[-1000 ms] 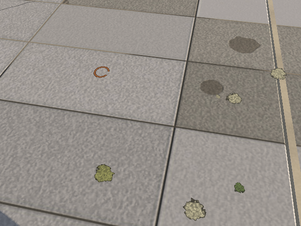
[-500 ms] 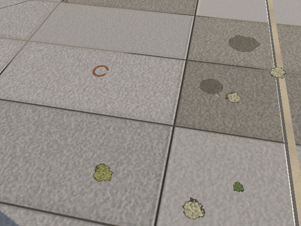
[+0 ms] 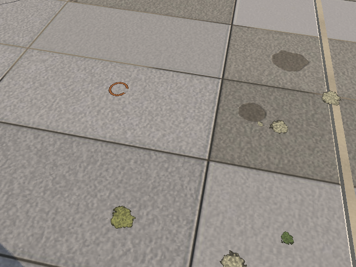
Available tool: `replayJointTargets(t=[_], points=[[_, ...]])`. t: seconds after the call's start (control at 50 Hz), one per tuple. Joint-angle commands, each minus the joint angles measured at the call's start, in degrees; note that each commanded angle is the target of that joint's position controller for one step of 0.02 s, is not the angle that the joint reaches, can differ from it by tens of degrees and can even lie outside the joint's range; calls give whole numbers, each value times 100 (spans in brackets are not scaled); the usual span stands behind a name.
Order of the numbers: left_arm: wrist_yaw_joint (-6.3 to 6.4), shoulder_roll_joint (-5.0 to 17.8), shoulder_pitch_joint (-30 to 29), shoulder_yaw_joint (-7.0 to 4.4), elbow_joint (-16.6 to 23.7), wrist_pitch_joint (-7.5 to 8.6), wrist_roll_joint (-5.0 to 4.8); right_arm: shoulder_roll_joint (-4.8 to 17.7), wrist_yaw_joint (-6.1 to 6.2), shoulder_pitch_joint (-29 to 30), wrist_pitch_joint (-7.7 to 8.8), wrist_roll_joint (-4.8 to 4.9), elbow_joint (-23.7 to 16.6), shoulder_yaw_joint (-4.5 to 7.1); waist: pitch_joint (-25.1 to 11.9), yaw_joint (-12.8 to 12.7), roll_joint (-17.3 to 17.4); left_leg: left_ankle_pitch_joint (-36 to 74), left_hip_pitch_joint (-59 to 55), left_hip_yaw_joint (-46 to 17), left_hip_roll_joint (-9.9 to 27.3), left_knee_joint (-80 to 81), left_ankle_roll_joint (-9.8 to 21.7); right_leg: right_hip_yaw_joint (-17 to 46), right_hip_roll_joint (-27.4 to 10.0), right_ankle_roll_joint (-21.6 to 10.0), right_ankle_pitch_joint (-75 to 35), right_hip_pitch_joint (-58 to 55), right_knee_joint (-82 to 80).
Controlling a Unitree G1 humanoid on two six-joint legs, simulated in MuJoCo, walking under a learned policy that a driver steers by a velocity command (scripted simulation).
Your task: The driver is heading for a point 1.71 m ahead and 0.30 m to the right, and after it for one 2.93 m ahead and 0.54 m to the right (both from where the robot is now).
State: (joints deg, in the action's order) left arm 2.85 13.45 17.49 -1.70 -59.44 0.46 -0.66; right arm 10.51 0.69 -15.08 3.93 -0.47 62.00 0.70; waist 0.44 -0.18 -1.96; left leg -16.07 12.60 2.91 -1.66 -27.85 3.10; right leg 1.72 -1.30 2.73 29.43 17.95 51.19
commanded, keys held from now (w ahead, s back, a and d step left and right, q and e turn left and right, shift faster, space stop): no key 0.40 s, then w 0.60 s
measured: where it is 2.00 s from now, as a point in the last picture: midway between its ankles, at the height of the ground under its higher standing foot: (197, 199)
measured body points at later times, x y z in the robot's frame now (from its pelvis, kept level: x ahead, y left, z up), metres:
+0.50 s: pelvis +0.03 -0.01 -0.01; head +0.04 -0.01 +0.44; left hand +0.06 +0.24 -0.16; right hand +0.05 -0.26 -0.16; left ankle -0.01 +0.08 -0.74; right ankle +0.01 -0.15 -0.74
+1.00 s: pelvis +0.20 -0.10 +0.01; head +0.20 -0.11 +0.46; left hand +0.14 +0.13 -0.13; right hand +0.34 -0.36 -0.12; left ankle +0.30 +0.07 -0.66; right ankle +0.13 -0.18 -0.74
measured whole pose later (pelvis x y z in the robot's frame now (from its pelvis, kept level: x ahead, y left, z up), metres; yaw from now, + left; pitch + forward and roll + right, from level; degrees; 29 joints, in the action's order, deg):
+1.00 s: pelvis +0.20 -0.10 +0.01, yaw +0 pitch +0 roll +0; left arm -0.3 9.4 24.6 -1.9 -62.8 6.1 0.2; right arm 15.1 0.2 -6.9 4.6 1.3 54.2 4.1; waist -0.3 -3.4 2.0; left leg -5.7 36.6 -0.2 6.4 -53.7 2.3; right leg -3.8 2.2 -3.5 13.2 0.9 13.7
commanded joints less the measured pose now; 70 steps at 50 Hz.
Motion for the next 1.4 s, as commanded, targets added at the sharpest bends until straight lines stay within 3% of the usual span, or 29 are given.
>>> replayJointTargets(t=[0.02,0.1,0.12,0.16,0.22,0.4,0.44,0.48,0.52,0.56,0.62,0.68,0.72,0.74,0.76,0.78,0.8,0.84,0.92,1.04,1.18,1.22,1.26,1.28,1.3,1.32,1.34,1.36,1.4], points=[[-1,169,309,-35,66,28,-29,687,43,-73,3,-15,-169,68,-99,-141,785,4560,-579,-1048,1316,663,633,103,-278,61,-304,257,-530],[23,148,203,-17,3,-68,-64,912,92,25,-149,101,-165,127,-159,-197,647,4267,-455,-865,1124,517,610,-205,-113,8,-1574,-582,-2229],[26,200,228,-20,-30,-97,-8,949,72,-20,-163,164,-135,153,-97,-226,574,3668,-265,-842,1023,579,473,-152,-139,-64,-2437,-934,-2706],[48,579,126,-86,-2,-173,49,837,10,-266,-149,72,-106,183,49,36,45,1549,43,-628,531,833,169,53,-345,-251,-3355,-1214,-2534],[21,419,-147,-115,-40,-109,13,573,40,-205,-200,73,-81,160,259,26,-19,1766,-108,-350,258,668,-17,55,-254,-324,-3215,-933,-2447],[4,374,-267,-164,-189,-3,10,631,116,-186,-343,54,-89,184,-30,35,109,2111,-502,-301,305,473,-26,-20,-184,-321,-3430,-964,-2517],[10,333,-144,-184,-296,-26,-26,638,130,-330,-368,104,-5,208,-92,45,193,480,-506,-218,179,456,91,-278,57,-375,-1924,-862,-2315],[-2,266,-338,-185,-203,8,-52,863,143,-446,-350,180,-24,287,451,162,587,-2119,-229,-962,636,919,486,-484,268,-471,-117,41,-1767],[-65,116,-834,-130,102,195,-102,1259,139,-757,-209,231,-16,405,1069,335,1169,-3309,-243,-2643,1855,1849,1139,-522,126,-571,-135,1112,-743],[-163,220,-1210,-157,318,376,-158,1207,122,-804,-3,106,-69,406,1344,389,1026,-2436,-563,-3308,2414,2070,1429,-23,-302,-710,207,2094,323],[-294,382,-1132,-224,341,525,-185,1054,77,-495,96,196,-262,380,953,216,693,-1068,-1129,-2290,2047,1836,992,48,-646,-788,-93,2172,-277],[-384,159,-417,-249,8,534,-144,1221,31,-223,-17,240,-351,416,564,-217,706,-673,312,-1011,1283,1398,656,-831,-3,-574,-1443,-346,-1581],[-338,373,718,-428,-407,446,-115,1160,24,-247,-13,215,-362,374,193,-697,506,156,1094,-626,947,386,460,-1029,394,-529,-1672,-1911,-1725],[-286,755,1417,-554,-499,450,-81,812,9,-26,20,168,-469,266,30,-1045,-473,536,1635,-13,506,-1574,68,332,-510,-872,-1078,-2437,-2485],[-331,1318,1974,-587,-525,529,-18,299,30,-107,129,164,-733,149,-463,-938,-1936,-1502,2769,-55,-261,-3638,-183,3572,-2000,-1794,-310,-3059,-3923],[-374,989,1457,-437,-450,633,53,477,10,-29,225,335,-797,201,-265,-632,-1198,-1540,3249,-874,38,-4650,-40,4347,-2269,-1965,569,-2694,-4266],[-400,752,835,-347,-253,701,13,675,-28,197,286,415,-898,229,248,-451,-716,-982,3619,-889,386,-4837,160,3656,-2175,-1784,630,-2257,-4184],[-463,500,72,-217,-5,713,36,835,-1,199,296,278,-824,320,468,-142,-212,66,3176,-743,838,-4221,256,2162,-1620,-1396,-625,-1547,-4242],[-354,430,526,-160,-120,658,73,727,-36,300,123,200,-798,388,488,-59,-210,749,2747,-442,936,-3223,26,866,-1125,-1263,-2434,-1405,-4451],[-190,588,857,-184,-49,574,79,502,-123,1711,105,179,-1270,310,655,-318,-168,1949,2871,-192,741,-1262,-189,236,-999,-1255,-3111,-1494,-4678],[-165,662,1217,-279,-153,454,-8,582,-354,2560,230,231,-1651,246,823,-349,-212,1737,2719,-62,502,-187,129,-30,-1348,-1221,-4030,-2495,-4238],[-156,839,1039,-340,-83,412,14,852,-358,2091,253,227,-1589,361,343,1,-455,1340,1837,131,189,-179,310,-92,-1391,-1110,-5967,-2727,-3541],[-174,841,795,-326,14,344,48,1328,-280,336,220,227,-1101,613,-732,882,-579,1409,-578,179,14,-183,639,-345,-1044,-846,-6946,-2062,-1476],[-194,600,835,-222,166,362,141,1778,-204,-744,179,126,-885,721,-1619,1109,215,1144,-2503,-1379,1293,-346,1022,-485,-623,-685,-4654,-519,487],[-289,-327,1635,20,127,499,15,1840,-268,-968,191,44,-756,689,-2511,536,1719,-223,-4027,-4394,2539,627,1955,158,507,-424,181,1471,2331],[-303,333,1008,-127,176,660,-166,1306,-279,-699,210,94,-757,549,-1977,736,1157,-553,-3586,-4425,2256,1113,1609,779,247,-590,228,2051,2928],[-295,629,408,-209,404,736,-278,1064,-270,-111,242,130,-856,473,-1067,601,951,-68,-2699,-3412,2092,1221,1351,539,-50,-676,-274,2366,2914],[-235,666,122,-225,464,759,-237,921,-287,397,282,108,-964,409,-660,372,306,712,-1713,-2697,1919,1384,1216,407,-373,-682,-833,2065,2612],[-181,520,221,-305,454,632,-98,666,-327,645,335,-13,-915,325,-354,-26,333,1329,-570,-1837,1557,1679,1086,375,-712,-670,-1276,1407,2098]])
Keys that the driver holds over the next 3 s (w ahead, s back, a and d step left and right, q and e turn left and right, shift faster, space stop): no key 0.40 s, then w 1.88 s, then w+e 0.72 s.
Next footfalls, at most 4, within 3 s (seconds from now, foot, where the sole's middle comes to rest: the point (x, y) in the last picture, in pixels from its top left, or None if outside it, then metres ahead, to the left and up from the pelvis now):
0.14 right None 0.05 -0.15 -0.78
0.74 right None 0.17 -0.18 -0.77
1.26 left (168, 255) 0.55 0.04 -0.77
1.82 right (225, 185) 0.86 -0.21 -0.78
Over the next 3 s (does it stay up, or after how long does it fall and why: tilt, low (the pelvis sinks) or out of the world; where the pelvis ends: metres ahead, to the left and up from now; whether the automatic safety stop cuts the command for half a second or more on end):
stays up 1.33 -0.15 -0.02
